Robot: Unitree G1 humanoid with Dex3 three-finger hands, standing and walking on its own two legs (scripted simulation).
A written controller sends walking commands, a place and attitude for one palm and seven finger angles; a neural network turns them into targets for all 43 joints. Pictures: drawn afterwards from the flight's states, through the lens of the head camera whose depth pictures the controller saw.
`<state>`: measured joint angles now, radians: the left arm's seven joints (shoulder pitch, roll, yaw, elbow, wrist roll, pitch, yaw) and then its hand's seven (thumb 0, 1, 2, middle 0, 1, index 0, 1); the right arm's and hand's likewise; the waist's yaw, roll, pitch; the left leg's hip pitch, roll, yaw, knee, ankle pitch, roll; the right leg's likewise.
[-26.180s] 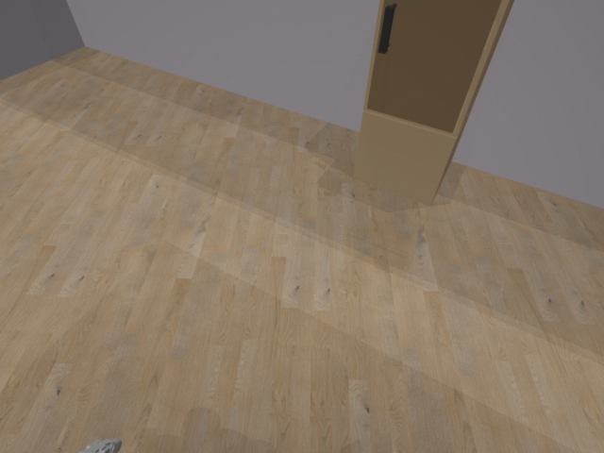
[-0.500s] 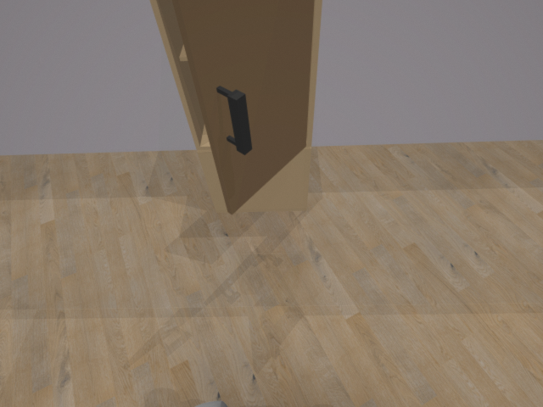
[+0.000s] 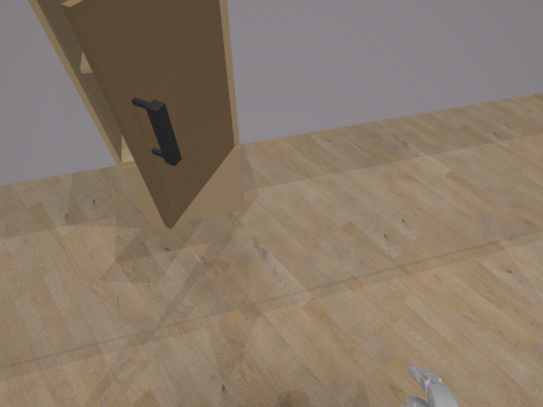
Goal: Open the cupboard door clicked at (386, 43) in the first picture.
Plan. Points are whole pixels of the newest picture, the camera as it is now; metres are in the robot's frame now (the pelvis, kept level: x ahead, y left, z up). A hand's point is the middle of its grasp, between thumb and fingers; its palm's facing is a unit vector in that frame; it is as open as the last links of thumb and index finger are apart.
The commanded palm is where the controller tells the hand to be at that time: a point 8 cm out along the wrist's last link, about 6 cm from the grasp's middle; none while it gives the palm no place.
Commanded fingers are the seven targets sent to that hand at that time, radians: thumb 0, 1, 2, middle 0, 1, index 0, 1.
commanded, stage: walk to a spot facing it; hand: left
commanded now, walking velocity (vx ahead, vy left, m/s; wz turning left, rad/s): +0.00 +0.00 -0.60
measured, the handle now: (156, 132) +0.59 +0.30 +0.00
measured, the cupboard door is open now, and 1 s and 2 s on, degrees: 50 50 50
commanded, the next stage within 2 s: none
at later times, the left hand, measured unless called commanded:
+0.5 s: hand (192, 386) +0.16 +0.16 -0.17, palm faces -0.29 -0.93 -0.22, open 7.4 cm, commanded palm none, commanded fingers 0.00 0.90 0.90 -0.20 -0.30 -0.20 -0.30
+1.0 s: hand (245, 355) +0.22 +0.07 -0.16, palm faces -0.53 -0.82 -0.20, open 7.4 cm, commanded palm none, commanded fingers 0.00 0.90 0.90 -0.20 -0.30 -0.20 -0.30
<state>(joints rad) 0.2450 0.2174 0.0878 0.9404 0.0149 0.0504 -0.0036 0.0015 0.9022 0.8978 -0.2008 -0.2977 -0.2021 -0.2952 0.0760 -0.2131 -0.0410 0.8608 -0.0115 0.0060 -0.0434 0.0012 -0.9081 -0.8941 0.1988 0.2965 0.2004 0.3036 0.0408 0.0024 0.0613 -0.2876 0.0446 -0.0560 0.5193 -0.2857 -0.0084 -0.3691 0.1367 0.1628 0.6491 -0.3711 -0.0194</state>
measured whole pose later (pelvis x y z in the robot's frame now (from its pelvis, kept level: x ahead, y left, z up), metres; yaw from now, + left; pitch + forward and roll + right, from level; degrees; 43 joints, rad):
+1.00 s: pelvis +0.08 -0.08 +0.01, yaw -36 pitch +1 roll +1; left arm 0.28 0.22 0.07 0.98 0.02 -0.01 -0.03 0.00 0.90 0.90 -0.20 -0.30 -0.20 -0.30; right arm 0.17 -0.23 -0.05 0.89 -0.02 -0.01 0.02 0.01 -0.91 -0.89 0.20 0.30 0.20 0.30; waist 0.02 -0.02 0.07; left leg -0.43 0.06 0.07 0.69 -0.31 -0.07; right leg -0.17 0.02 0.08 0.48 -0.33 -0.01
